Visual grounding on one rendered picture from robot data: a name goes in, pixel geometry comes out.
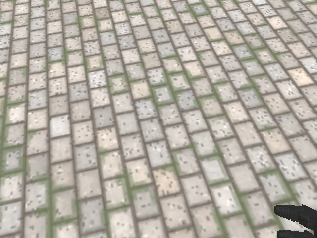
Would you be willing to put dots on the robot right hand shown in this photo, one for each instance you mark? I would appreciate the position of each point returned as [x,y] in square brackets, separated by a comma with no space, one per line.
[303,214]

